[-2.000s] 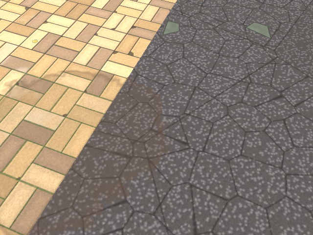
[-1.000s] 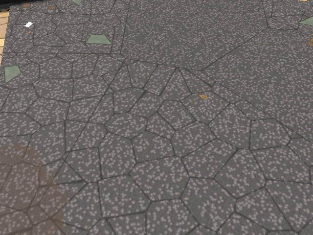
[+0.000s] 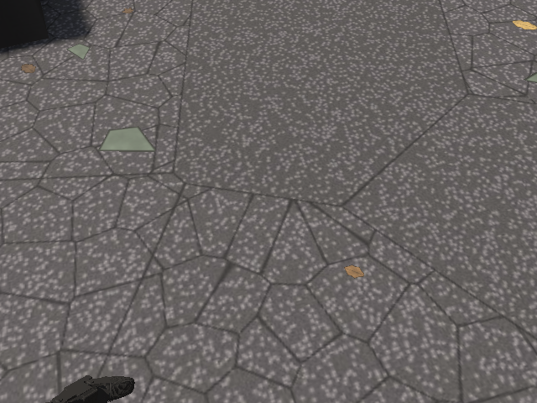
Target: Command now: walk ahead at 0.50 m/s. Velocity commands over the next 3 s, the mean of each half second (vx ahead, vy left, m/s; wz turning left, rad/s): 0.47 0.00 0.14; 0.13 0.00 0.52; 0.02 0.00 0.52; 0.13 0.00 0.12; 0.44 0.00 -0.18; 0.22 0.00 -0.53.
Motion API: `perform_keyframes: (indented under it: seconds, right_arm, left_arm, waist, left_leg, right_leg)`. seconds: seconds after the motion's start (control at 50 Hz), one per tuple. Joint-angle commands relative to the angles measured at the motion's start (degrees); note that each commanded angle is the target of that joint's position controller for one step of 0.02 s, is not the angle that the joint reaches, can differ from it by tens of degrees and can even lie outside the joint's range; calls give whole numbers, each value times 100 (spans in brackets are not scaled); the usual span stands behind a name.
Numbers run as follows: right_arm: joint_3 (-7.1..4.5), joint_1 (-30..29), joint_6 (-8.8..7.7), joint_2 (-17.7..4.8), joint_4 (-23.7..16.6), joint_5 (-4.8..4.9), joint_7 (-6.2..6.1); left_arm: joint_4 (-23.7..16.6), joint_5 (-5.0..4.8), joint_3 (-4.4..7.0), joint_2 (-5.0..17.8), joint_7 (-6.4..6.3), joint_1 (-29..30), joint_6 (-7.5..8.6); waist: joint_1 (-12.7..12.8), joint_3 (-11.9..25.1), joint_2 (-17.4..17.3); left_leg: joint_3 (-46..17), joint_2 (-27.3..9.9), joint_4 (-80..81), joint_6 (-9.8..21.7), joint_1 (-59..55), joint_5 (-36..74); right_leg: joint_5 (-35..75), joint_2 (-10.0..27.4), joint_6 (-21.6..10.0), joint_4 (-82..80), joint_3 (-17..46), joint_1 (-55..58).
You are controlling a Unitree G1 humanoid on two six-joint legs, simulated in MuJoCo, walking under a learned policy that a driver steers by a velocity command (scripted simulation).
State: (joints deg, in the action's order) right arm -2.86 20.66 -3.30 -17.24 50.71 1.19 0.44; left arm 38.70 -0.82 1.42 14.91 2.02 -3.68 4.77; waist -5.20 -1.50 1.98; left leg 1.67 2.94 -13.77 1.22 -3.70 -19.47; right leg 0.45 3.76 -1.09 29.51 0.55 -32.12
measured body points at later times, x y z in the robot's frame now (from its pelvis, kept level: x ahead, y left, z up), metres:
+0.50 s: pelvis +0.28 -0.01 +0.00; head +0.31 -0.01 +0.45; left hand +0.29 +0.28 -0.12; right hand +0.50 -0.23 -0.10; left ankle +0.45 +0.13 -0.70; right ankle +0.17 -0.12 -0.73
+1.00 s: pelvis +0.43 +0.01 +0.00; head +0.46 +0.02 +0.45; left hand +0.47 +0.32 -0.10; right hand +0.67 -0.21 -0.09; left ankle +0.45 +0.11 -0.73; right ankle +0.52 -0.12 -0.72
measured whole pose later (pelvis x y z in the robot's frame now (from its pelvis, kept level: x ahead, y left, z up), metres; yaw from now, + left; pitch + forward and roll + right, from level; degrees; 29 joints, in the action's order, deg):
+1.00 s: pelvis +0.43 +0.01 +0.00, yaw +23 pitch +3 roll +0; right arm -4.6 10.1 2.7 -18.0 37.4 0.6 -1.6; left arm 41.7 0.0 2.7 16.9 -1.7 -8.0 1.2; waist -1.5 -1.0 -0.1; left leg -11.2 8.4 -29.3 2.6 22.1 -9.0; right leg -16.5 -0.9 4.2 37.0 6.9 -24.4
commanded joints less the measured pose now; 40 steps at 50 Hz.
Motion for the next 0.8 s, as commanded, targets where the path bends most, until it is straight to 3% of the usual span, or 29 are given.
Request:
perform_keyframes:
  seconds: [0.02, 0.04, 0.06, 0.08, 0.1, 0.12, 0.14, 0.18, 0.24, 0.34, 0.4, 0.48, 0.52, 0.54, 0.56, 0.58, 0.6, 0.62, 0.64, 0.66, 0.68, 0.72, 0.76, 0.8]
  right_arm:
    - [-244, -131, 71, -1054, -215, 4, -64]
    - [-146, -107, 79, -827, -287, -68, -79]
    - [45, 515, -25, -243, -471, -116, -43]
    - [75, 476, -143, -245, -378, -81, -11]
    - [-71, -3, -230, -792, -516, 84, 37]
    - [-69, -455, -274, -817, -657, 142, 52]
    - [-68, -675, -277, -757, -698, 52, 43]
    - [-89, -474, -162, -620, -609, -22, 34]
    - [-44, -446, -7, -392, -575, -47, 0]
    - [-1, -1271, -31, -255, -778, -25, 63]
    - [32, -1784, -64, -177, -982, -26, 135]
    - [-45, -1901, -89, -313, -1244, -92, 301]
    - [-183, -1275, -85, -565, -1176, -124, 358]
    - [-320, -556, -89, -780, -991, -117, 331]
    - [-459, -4, -67, -1195, -931, -125, 225]
    - [-499, -159, 5, -1677, -1059, -147, 119]
    - [-432, -44, 19, -1418, -1280, -161, 128]
    - [-390, -351, 48, -1150, -1392, -146, 128]
    - [-340, -684, 80, -945, -1402, -51, 97]
    - [-290, -925, 127, -801, -1451, -26, 57]
    - [-287, -1063, 161, -788, -1492, -84, 20]
    - [-311, -1216, 206, -822, -1569, -173, -4]
    - [-364, -1180, 225, -936, -1588, -161, -63]
    - [-401, -1157, 295, -1018, -1612, -105, -142]
  left_arm:
    - [-210, 12, 339, 890, 5, -616, 98]
    - [35, 38, 471, 1191, -50, -1559, 80]
    - [117, 157, 610, 1800, -81, -2182, 51]
    - [184, 63, 533, 1461, -69, -2393, 28]
    - [154, 37, 403, 1130, -69, -2062, 26]
    - [87, 48, 356, 1006, -82, -1646, 15]
    - [83, 85, 314, 885, -65, -1318, 19]
    - [66, 135, 263, 697, -46, -979, 83]
    - [217, 97, 308, 816, -58, -967, 181]
    - [466, 141, 348, 955, -165, -1163, 170]
    - [647, 121, 366, 1027, -208, -1364, 129]
    - [753, 52, 410, 1148, -322, -1291, -84]
    - [682, 2, 452, 1257, -425, -1112, -206]
    - [624, 8, 438, 1205, -468, -1028, -273]
    - [523, 107, 372, 1072, -487, -1229, -267]
    - [403, 394, 160, 357, -376, -2060, -177]
    - [455, 213, 152, 719, -271, -2046, -67]
    - [330, -5, 248, 1047, -240, -1386, -45]
    - [198, -7, 239, 1011, -288, -1006, -72]
    - [210, 76, 258, 1008, -361, -854, -140]
    - [160, 115, 288, 1049, -404, -884, -226]
    - [162, 140, 280, 908, -432, -1089, -328]
    - [159, 175, 247, 772, -472, -1098, -348]
    - [134, 180, 242, 746, -489, -987, -380]
  waist:
    - [767, 420, -595]
    - [1165, 1169, -440]
    - [1043, 2110, 708]
    - [1132, 2516, 1293]
    - [1167, 1717, 830]
    - [1042, 1046, 490]
    - [877, 562, 138]
    - [539, 350, 293]
    - [393, 181, 241]
    - [686, -112, 131]
    - [895, -301, 34]
    - [801, -129, 199]
    - [454, 293, 343]
    - [93, 660, 192]
    - [-106, 1157, -437]
    - [604, 1843, -1925]
    - [230, 2994, -1369]
    - [59, 2458, -754]
    - [180, 1680, -375]
    - [317, 1173, -153]
    - [500, 958, -309]
    - [698, 822, -595]
    - [704, 927, -623]
    - [653, 1102, -631]
  left_leg:
    - [-503, -1508, -1178, 713, -3, 4338]
    - [-285, -1211, -2453, 525, 677, 4016]
    - [28, -415, -4737, 104, 3002, 1979]
    - [-626, 65, -5763, 23, 4066, -1261]
    - [-881, -309, -6181, 117, 4640, -1117]
    - [-664, -610, -6036, 171, 4707, -626]
    - [-562, -817, -5655, 149, 4571, -211]
    - [-604, -1065, -5170, 61, 3929, 278]
    - [-530, -1109, -4698, -133, 3929, 694]
    - [-481, -959, -2993, -195, 4033, 2303]
    - [-338, -809, -2277, -111, 3937, 2707]
    - [-94, -543, -1861, 87, 3769, 2207]
    - [150, -218, -1793, 253, 3070, 1688]
    - [223, 7, -1462, 402, 2199, 1981]
    - [-586, -521, -1371, 704, 826, 3826]
    - [-2703, -2005, -2024, 1762, -1246, 6277]
    - [-4028, -2501, -1427, 2382, -1666, 5235]
    - [-3362, -2154, -1161, 2110, -1159, 4441]
    - [-2850, -1871, -977, 1815, -350, 3755]
    - [-2562, -1697, -766, 1658, 509, 3413]
    - [-2442, -1558, -586, 1598, 1198, 3184]
    - [-2168, -1322, -435, 1539, 1908, 3256]
    - [-2003, -1210, -502, 1519, 2055, 3630]
    - [-2050, -1145, -550, 1426, 2026, 3165]
  right_leg:
    - [-388, -303, -347, -288, -253, 1183]
    - [-263, -38, -581, -88, -24, 2733]
    - [-946, 1467, -1431, -53, 2364, 5148]
    - [-1669, 1908, -1732, -984, 4133, 5610]
    - [-2109, 1750, -1468, -1158, 3560, 5068]
    - [-1794, 1538, -1318, -1271, 2776, 4244]
    - [-1260, 1306, -1260, -1474, 2228, 3453]
    - [-619, 997, -1194, -1827, 1624, 2625]
    - [23, 917, -1299, -2165, 997, 2273]
    - [168, 709, -1010, -2390, -35, 2398]
    - [406, 810, -917, -2359, -385, 2678]
    - [2167, 988, -661, -1448, -673, 3408]
    - [3356, 938, -463, -433, -743, 3579]
    - [3362, 700, -274, 611, -890, 3373]
    - [1838, 321, 64, 2171, -969, 2397]
    - [-3794, -653, 487, 4315, -740, 130]
    - [-4200, -841, 489, 5303, 456, -354]
    - [-3665, -516, 375, 5263, 639, -636]
    - [-3165, -311, 347, 4869, 498, -810]
    - [-2872, -140, 380, 4502, 477, -674]
    - [-2672, -68, 387, 4180, 520, -291]
    - [-2564, -138, 443, 3607, 423, 185]
    - [-2398, -232, 547, 3017, 368, 304]
    - [-2028, -279, 633, 2625, 431, 354]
